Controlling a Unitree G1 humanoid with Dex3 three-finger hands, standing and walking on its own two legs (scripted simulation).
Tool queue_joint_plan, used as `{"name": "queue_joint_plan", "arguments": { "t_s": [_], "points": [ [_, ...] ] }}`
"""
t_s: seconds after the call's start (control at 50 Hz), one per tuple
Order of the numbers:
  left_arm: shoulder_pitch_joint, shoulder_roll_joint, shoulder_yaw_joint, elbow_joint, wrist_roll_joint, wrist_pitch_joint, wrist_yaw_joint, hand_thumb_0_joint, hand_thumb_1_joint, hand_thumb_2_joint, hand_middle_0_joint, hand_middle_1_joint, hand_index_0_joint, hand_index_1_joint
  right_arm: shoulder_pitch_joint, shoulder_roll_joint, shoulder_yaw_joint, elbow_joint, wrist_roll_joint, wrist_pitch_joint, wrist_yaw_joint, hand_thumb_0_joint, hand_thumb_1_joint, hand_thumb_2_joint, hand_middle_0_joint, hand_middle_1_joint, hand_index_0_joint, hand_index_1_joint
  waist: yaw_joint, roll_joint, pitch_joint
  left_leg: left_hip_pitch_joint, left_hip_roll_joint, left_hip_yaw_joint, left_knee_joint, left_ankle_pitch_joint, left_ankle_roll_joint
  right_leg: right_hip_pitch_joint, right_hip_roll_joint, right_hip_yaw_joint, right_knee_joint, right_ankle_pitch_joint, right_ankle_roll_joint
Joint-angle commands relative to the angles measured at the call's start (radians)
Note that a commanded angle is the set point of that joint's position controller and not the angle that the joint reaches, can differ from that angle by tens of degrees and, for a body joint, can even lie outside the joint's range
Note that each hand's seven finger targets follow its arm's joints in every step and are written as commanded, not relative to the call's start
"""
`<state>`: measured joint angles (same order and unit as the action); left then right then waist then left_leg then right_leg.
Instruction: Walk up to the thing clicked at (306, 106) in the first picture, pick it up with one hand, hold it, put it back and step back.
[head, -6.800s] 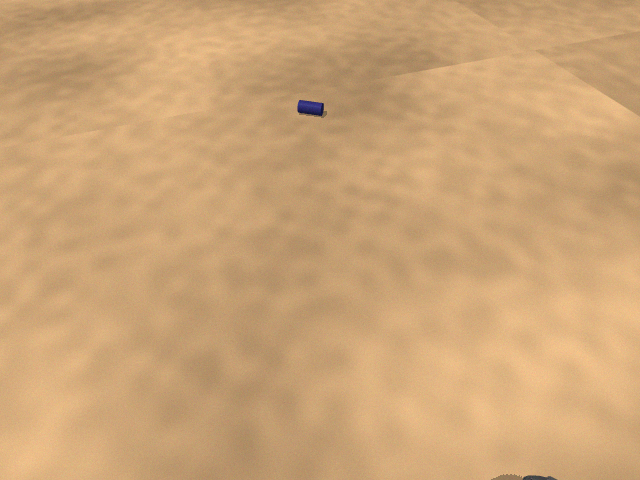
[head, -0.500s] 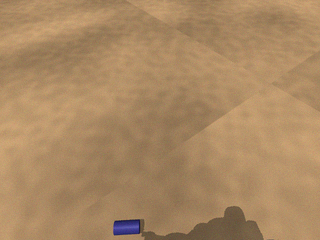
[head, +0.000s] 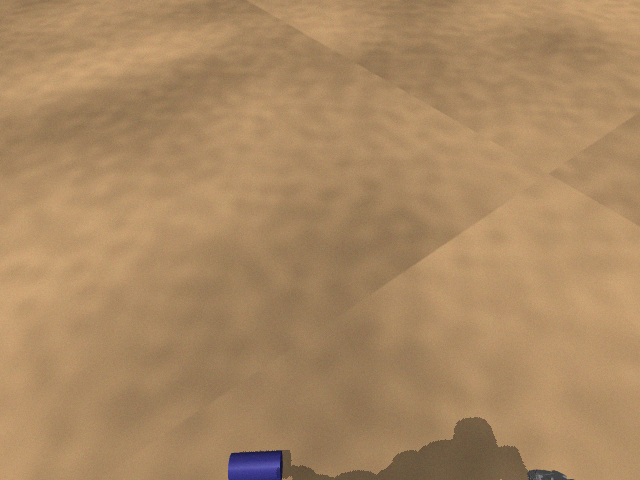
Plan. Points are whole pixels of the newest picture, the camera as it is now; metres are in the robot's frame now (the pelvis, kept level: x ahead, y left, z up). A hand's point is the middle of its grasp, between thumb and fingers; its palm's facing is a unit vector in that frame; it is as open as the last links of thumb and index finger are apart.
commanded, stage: stand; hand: left
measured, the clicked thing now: (256, 466) +0.27 +0.21 -0.75
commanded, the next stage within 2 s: none
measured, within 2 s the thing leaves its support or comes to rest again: neither
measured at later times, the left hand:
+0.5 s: hand out of the picture +0.08 +0.25 -0.16, palm faces -0.02 -0.94 -0.34, open 7.3 cm
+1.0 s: hand out of the picture +0.08 +0.26 -0.16, palm faces -0.02 -0.94 -0.34, open 7.3 cm
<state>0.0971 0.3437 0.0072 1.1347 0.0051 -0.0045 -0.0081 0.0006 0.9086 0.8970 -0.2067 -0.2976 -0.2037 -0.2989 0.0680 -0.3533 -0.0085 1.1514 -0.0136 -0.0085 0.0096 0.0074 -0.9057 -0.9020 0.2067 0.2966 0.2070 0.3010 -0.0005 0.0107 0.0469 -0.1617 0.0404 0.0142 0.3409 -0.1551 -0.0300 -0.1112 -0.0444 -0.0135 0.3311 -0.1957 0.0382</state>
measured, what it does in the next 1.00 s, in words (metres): stands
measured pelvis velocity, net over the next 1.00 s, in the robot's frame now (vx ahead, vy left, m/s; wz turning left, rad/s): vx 0.01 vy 0.00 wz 0.00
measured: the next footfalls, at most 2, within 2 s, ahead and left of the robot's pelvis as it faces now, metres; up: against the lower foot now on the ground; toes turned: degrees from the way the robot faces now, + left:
none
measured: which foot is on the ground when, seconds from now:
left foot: down 0.00-1.00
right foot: down 0.00-1.00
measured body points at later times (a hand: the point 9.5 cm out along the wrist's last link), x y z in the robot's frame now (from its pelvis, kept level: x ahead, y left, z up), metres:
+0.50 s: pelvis +0.01 +0.00 +0.00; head +0.02 +0.00 +0.45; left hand +0.09 +0.30 -0.13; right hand +0.09 -0.30 -0.13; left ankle +0.02 +0.14 -0.75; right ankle -0.01 -0.14 -0.75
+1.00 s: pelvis +0.01 +0.00 +0.00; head +0.02 +0.00 +0.45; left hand +0.08 +0.30 -0.13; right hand +0.09 -0.30 -0.13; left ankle +0.02 +0.14 -0.75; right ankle -0.01 -0.14 -0.75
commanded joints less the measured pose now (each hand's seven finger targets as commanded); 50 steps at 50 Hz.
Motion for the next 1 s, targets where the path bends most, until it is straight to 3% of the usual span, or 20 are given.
{"name": "queue_joint_plan", "arguments": {
  "t_s": [0.0, 0.08, 0.18, 0.3, 0.66, 0.82, 0.98],
  "points": [
    [-0.028, 0.217, 0.042, -0.055, 0.005, -0.024, 0.013, 0.0, 0.9, 0.9, -0.2, -0.3, -0.2, -0.3, -0.047, -0.217, -0.039, -0.061, 0.004, -0.019, -0.011, 0.0, -0.9, -0.9, 0.2, 0.3, 0.2, 0.3, -0.001, -0.008, -0.105, 0.075, 0.104, -0.073, -0.031, 0.167, 0.035, 0.004, -0.097, 0.063, -0.054, 0.162, -0.039],
    [-0.041, 0.22, 0.042, -0.06, 0.003, -0.024, 0.014, 0.0, 0.9, 0.9, -0.2, -0.3, -0.2, -0.3, -0.041, -0.21, -0.036, -0.064, 0.004, -0.021, -0.012, 0.0, -0.9, -0.9, 0.2, 0.3, 0.2, 0.3, -0.005, -0.01, -0.105, 0.071, 0.105, -0.075, -0.038, 0.199, 0.032, 0.016, -0.097, 0.057, -0.049, 0.178, -0.036],
    [-0.04, 0.221, 0.043, -0.059, 0.004, -0.02, 0.013, 0.0, 0.9, 0.9, -0.2, -0.3, -0.2, -0.3, -0.037, -0.212, -0.035, -0.065, 0.004, -0.019, -0.012, 0.0, -0.9, -0.9, 0.2, 0.3, 0.2, 0.3, -0.003, -0.003, -0.088, 0.057, 0.101, -0.073, -0.047, 0.144, 0.032, 0.024, -0.099, 0.06, -0.061, 0.141, -0.038],
    [-0.039, 0.22, 0.042, -0.061, 0.003, -0.02, 0.011, 0.0, 0.9, 0.9, -0.2, -0.3, -0.2, -0.3, -0.048, -0.212, -0.034, -0.071, 0.005, -0.021, -0.012, 0.0, -0.9, -0.9, 0.2, 0.3, 0.2, 0.3, 0.002, -0.009, -0.088, 0.075, 0.105, -0.078, -0.056, 0.145, 0.031, 0.008, -0.096, 0.056, -0.056, 0.115, -0.041],
    [-0.024, 0.223, 0.041, -0.067, 0.006, -0.021, 0.016, 0.0, 0.9, 0.9, -0.2, -0.3, -0.2, -0.3, -0.027, -0.214, -0.037, -0.072, 0.006, -0.018, -0.014, 0.0, -0.9, -0.9, 0.2, 0.3, 0.2, 0.3, -0.003, -0.017, -0.1, 0.097, 0.101, -0.067, -0.036, 0.193, 0.036, 0.011, -0.101, 0.057, -0.058, 0.176, -0.043],
    [-0.017, 0.226, 0.038, -0.067, 0.006, -0.021, 0.015, 0.0, 0.9, 0.9, -0.2, -0.3, -0.2, -0.3, -0.022, -0.21, -0.034, -0.074, 0.005, -0.017, -0.011, 0.0, -0.9, -0.9, 0.2, 0.3, 0.2, 0.3, -0.003, -0.017, -0.071, 0.068, 0.098, -0.076, -0.053, 0.127, 0.035, 0.004, -0.097, 0.055, -0.07, 0.112, -0.04],
    [-0.01, 0.226, 0.04, -0.073, 0.004, -0.022, 0.015, 0.0, 0.9, 0.9, -0.2, -0.3, -0.2, -0.3, -0.013, -0.215, -0.037, -0.078, 0.004, -0.019, -0.012, 0.0, -0.9, -0.9, 0.2, 0.3, 0.2, 0.3, -0.002, -0.005, -0.086, 0.072, 0.099, -0.072, -0.046, 0.161, 0.038, 0.019, -0.102, 0.057, -0.064, 0.143, -0.043]
  ]
}}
